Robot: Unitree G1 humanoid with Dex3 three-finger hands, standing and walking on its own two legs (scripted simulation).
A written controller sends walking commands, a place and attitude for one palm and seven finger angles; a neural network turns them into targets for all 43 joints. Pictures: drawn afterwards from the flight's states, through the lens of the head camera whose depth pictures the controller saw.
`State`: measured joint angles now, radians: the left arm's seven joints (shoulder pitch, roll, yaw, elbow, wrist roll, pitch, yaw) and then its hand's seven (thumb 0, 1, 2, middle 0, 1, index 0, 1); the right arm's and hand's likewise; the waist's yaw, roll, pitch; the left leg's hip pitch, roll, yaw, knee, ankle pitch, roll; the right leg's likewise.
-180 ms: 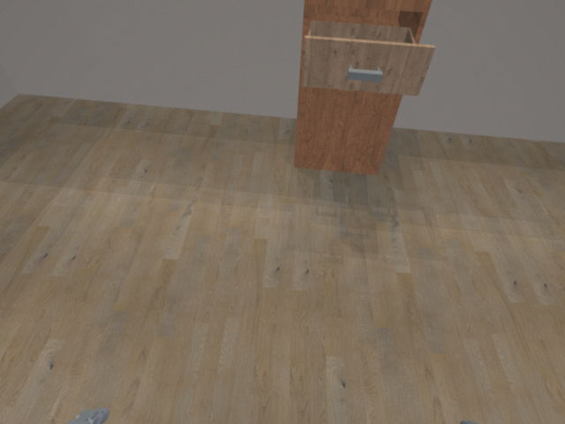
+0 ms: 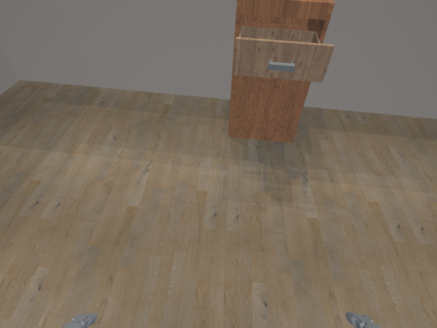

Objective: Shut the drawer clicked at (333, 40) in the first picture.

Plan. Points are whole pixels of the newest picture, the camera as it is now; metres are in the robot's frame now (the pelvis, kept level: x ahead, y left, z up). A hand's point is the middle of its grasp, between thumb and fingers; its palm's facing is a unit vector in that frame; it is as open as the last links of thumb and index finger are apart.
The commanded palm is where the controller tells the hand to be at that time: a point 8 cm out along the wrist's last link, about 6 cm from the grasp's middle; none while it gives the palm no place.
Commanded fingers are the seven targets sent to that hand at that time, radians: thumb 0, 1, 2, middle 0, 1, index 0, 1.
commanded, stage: stand and wait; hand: left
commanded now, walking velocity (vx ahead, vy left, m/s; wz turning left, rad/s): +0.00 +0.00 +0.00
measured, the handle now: (281, 64) +1.15 -0.20 -0.05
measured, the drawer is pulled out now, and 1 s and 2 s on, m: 0.30 0.30 0.30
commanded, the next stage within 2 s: look at it before walking up in 0.66 s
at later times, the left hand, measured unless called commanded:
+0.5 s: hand out of the picture +0.04 +0.23 -0.15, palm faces -0.02 -0.94 -0.34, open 7.4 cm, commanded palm none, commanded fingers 0.00 0.90 0.90 -0.20 -0.30 -0.20 -0.30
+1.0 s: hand out of the picture +0.05 +0.22 -0.15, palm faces -0.03 -0.95 -0.32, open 7.4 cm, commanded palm none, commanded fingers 0.00 0.90 0.90 -0.20 -0.30 -0.20 -0.30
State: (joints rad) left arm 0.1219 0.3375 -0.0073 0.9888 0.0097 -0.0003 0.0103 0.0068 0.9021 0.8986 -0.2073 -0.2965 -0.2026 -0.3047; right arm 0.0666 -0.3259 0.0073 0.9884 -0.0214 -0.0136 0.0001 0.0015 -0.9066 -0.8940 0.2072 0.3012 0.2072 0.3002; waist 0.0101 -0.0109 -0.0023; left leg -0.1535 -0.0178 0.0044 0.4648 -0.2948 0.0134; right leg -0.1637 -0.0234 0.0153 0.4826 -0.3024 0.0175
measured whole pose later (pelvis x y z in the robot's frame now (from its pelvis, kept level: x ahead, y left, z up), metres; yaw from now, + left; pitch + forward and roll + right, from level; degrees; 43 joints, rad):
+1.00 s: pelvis -0.03 -0.02 +0.01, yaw -1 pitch -1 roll +0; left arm 0.15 0.33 0.00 1.08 0.01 -0.01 0.00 0.01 0.90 0.90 -0.21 -0.30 -0.20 -0.30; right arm 0.13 -0.33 0.01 1.11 -0.02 -0.01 0.00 0.00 -0.91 -0.89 0.21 0.30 0.21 0.30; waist 0.00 -0.01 0.02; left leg -0.14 0.02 0.01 0.38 -0.21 -0.02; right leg -0.16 0.01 0.02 0.40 -0.22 -0.01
